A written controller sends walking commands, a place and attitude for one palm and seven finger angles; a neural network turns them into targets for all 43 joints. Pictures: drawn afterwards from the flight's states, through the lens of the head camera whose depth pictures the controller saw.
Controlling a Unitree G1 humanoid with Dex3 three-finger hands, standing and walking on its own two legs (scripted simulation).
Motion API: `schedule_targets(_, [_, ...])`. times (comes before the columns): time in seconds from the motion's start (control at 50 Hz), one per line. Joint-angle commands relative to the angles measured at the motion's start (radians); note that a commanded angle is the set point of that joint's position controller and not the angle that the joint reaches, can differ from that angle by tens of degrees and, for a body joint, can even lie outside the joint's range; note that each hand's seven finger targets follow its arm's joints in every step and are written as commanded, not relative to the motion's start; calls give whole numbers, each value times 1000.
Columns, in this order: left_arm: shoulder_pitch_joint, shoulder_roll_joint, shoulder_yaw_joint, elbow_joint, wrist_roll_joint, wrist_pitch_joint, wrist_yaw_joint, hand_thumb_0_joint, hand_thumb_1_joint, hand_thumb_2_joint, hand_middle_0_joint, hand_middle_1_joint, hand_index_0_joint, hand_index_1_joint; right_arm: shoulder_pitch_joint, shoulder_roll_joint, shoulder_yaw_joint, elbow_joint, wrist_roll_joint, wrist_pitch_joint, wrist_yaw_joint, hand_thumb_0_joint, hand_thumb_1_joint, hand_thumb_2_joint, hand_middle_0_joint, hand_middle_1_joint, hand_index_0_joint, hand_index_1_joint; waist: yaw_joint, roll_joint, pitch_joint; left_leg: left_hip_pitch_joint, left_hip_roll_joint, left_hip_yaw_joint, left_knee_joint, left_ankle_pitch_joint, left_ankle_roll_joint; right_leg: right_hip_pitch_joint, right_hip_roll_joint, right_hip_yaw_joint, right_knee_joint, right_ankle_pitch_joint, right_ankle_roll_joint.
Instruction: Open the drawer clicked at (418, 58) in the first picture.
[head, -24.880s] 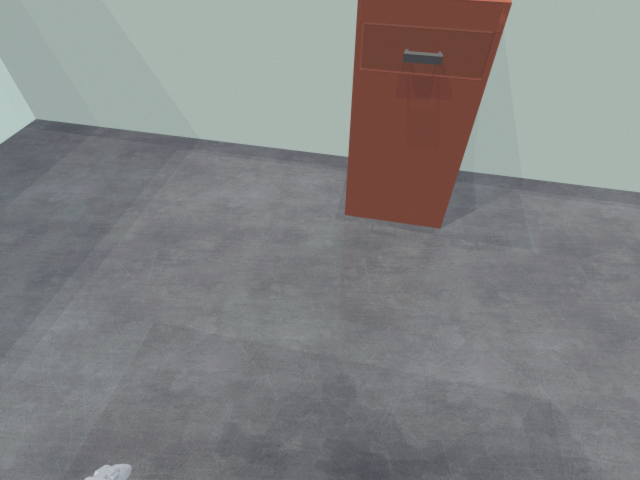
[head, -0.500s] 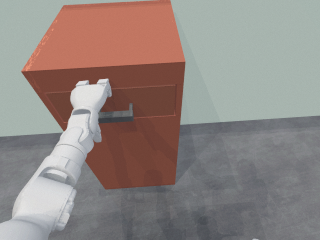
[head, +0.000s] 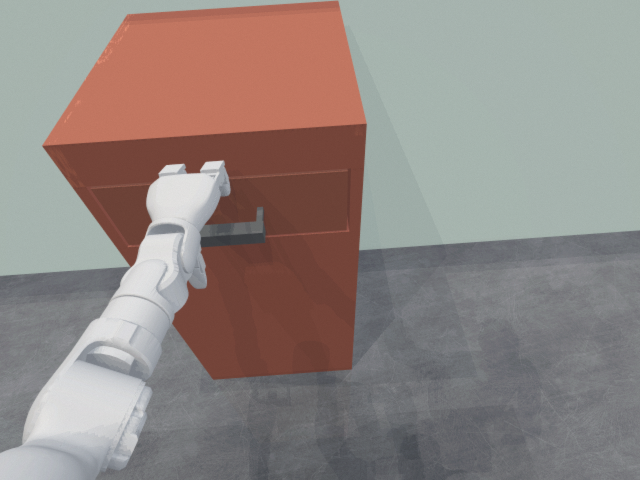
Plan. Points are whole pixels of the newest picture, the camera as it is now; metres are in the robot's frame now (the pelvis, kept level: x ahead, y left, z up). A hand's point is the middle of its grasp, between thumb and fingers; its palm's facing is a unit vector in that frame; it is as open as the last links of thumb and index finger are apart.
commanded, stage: re-aim the fingers above the handle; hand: left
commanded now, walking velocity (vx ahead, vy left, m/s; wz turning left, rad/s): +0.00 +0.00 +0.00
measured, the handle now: (228, 224) +0.50 +0.15 +0.01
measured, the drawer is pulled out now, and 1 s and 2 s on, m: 0.00 0.00 0.00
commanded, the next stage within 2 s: lower the fingers behind the handle in 1.56 s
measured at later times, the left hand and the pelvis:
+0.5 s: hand (201, 223) +0.45 +0.16 +0.07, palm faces +0.03 -0.03 -1.00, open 13.8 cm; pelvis -0.01 +0.01 +0.00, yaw -1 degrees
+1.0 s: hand (201, 223) +0.45 +0.16 +0.07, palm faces +0.02 -0.03 -1.00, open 13.8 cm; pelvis +0.00 +0.01 +0.00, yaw -1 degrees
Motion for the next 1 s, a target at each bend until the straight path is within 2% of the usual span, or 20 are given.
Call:
schedule_targets(0.0, [-484,269,138,-183,12,-23,64,0,-500,300,-300,-1200,-300,-1200,16,-141,-38,-97,-2,-31,-19,0,-900,-900,200,300,200,300,-4,-87,-308,204,-36,18,-8,323,38,86,-2,21,-68,450,13])
schedule_targets(0.1, [-459,242,137,-162,27,-13,104,0,-500,300,-300,-1200,-300,-1200,23,-133,-45,-99,-2,-39,-7,0,-900,-900,200,300,200,300,7,-62,-347,216,-31,21,-4,363,32,87,7,9,-53,456,6])
schedule_targets(0.2, [-457,184,84,-158,12,17,88,0,-500,300,-300,-1200,-300,-1200,20,-139,-48,-102,1,-39,-1,0,-900,-900,200,300,200,300,-7,-71,-336,234,-29,17,-10,359,35,72,11,4,-63,444,8])
schedule_targets(0.24, [-491,160,55,-160,14,17,79,0,-500,300,-300,-1200,-300,-1200,25,-140,-49,-95,4,-40,-5,0,-900,-900,200,300,200,300,-27,-80,-304,243,-25,11,-13,338,37,30,13,0,-69,414,10])
schedule_targets(0.3, [-516,131,34,-221,8,-3,73,0,-500,300,-300,-1200,-300,-1200,25,-135,-54,-101,-1,-45,-5,0,-900,-900,200,300,200,300,-21,-37,-347,293,-23,4,-10,376,34,28,16,-5,-63,404,3])
schedule_targets(0.36, [-512,152,55,-181,19,-1,89,0,-500,300,-300,-1200,-300,-1200,26,-133,-48,-91,-2,-46,-5,0,-900,-900,200,300,200,300,-17,-57,-312,266,-24,1,-15,341,33,11,17,-6,-63,375,4])
schedule_targets(0.4, [-528,229,119,-154,29,7,108,0,-500,300,-300,-1200,-300,-1200,21,-140,-43,-84,-3,-44,-9,0,-900,-900,200,300,200,300,-6,-77,-310,239,-22,4,-25,316,31,34,13,-2,-68,354,3])
schedule_targets(0.46, [-533,250,130,-100,41,38,129,0,-500,300,-300,-1200,-300,-1200,15,-137,-34,-85,-3,-45,-12,0,-900,-900,200,300,200,300,-2,-73,-297,203,-24,13,-30,279,31,35,10,3,-68,336,7])
schedule_targets(0.5, [-525,138,52,-113,30,49,122,0,-500,300,-300,-1200,-300,-1200,11,-128,-40,-96,-2,-48,-3,0,-900,-900,200,300,200,300,-10,-58,-331,242,-22,12,-25,318,28,35,14,-4,-67,355,2])
schedule_targets(0.52, [-536,57,-15,-120,20,54,113,0,-500,300,-300,-1200,-300,-1200,16,-125,-42,-97,-1,-50,1,0,-900,-900,200,300,200,300,-30,-63,-325,260,-19,9,-21,325,29,10,17,-10,-65,360,6])
schedule_targets(0.54, [-556,52,-15,-119,10,57,107,0,-500,300,-300,-1200,-300,-1200,21,-129,-46,-90,0,-52,3,0,-900,-900,200,300,200,300,-39,-73,-316,269,-16,5,-20,323,30,-6,18,-11,-69,357,7])
schedule_targets(0.6, [-572,104,20,-109,6,57,88,0,-500,300,-300,-1200,-300,-1200,24,-137,-43,-89,-5,-50,-6,0,-900,-900,200,300,200,300,-36,-93,-321,260,-20,3,-22,317,33,17,13,-4,-76,362,9])
schedule_targets(0.62, [-565,139,47,-118,13,50,88,0,-500,300,-300,-1200,-300,-1200,27,-135,-42,-91,-4,-49,-8,0,-900,-900,200,300,200,300,-22,-73,-343,259,-21,7,-20,323,33,26,12,-1,-67,371,8])
schedule_targets(0.68, [-567,143,52,-109,28,42,101,0,-500,300,-300,-1200,-300,-1200,29,-129,-38,-87,-6,-48,-11,0,-900,-900,200,300,200,300,-23,-72,-319,239,-23,9,-19,309,33,17,13,-3,-67,363,7])
schedule_targets(0.7, [-562,203,105,-104,32,37,109,0,-500,300,-300,-1200,-300,-1200,29,-133,-37,-86,-9,-49,-13,0,-900,-900,200,300,200,300,-10,-79,-337,227,-22,10,-20,319,32,46,11,2,-64,369,5])
schedule_targets(0.8, [-525,208,115,-95,35,53,126,0,-500,300,-300,-1200,-300,-1200,28,-132,-37,-94,-7,-49,-10,0,-900,-900,200,300,200,300,2,-83,-355,211,-23,20,-17,344,31,78,10,4,-58,415,7])
schedule_targets(0.86, [-499,146,65,-135,29,56,110,0,-500,300,-300,-1200,-300,-1200,29,-130,-45,-102,-4,-48,-4,0,-900,-900,200,300,200,300,-6,-79,-362,246,-23,23,-11,387,33,72,15,0,-58,461,9])
schedule_targets(0.9, [-488,160,74,-155,22,53,99,0,-500,300,-300,-1200,-300,-1200,25,-134,-45,-102,-3,-44,-3,0,-900,-900,200,300,200,300,-3,-77,-371,254,-23,18,-13,404,31,89,15,0,-58,470,7])
schedule_targets(0.92, [-479,142,60,-170,19,52,95,0,-500,300,-300,-1200,-300,-1200,23,-131,-47,-106,-2,-45,-1,0,-900,-900,200,300,200,300,-2,-55,-362,260,-24,22,-13,402,34,78,15,1,-60,472,8])
schedule_targets(0.98, [-492,109,27,-187,13,48,84,0,-500,300,-300,-1200,-300,-1200,16,-131,-47,-102,0,-43,-2,0,-900,-900,200,300,200,300,-16,-79,-320,260,-25,16,-19,367,36,55,15,-1,-73,441,10])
